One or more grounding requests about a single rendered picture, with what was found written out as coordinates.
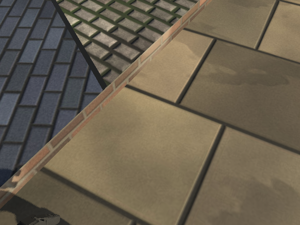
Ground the robot left hand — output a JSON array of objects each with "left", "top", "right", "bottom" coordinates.
[{"left": 17, "top": 214, "right": 60, "bottom": 225}]

